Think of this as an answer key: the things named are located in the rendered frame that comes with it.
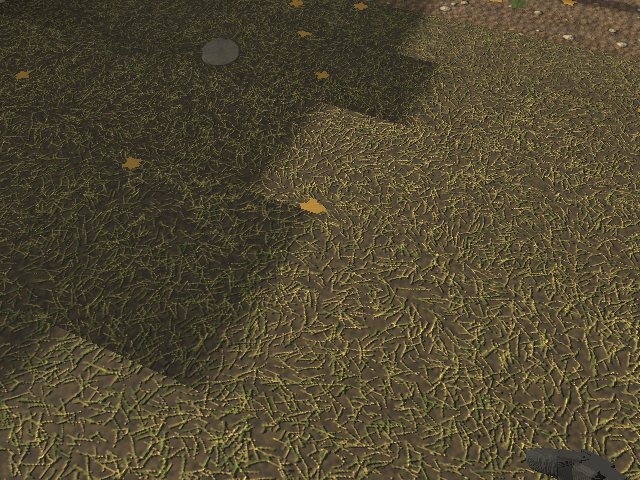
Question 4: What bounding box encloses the right robot hand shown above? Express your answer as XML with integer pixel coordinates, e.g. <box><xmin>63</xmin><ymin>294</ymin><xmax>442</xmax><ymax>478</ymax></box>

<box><xmin>526</xmin><ymin>448</ymin><xmax>631</xmax><ymax>480</ymax></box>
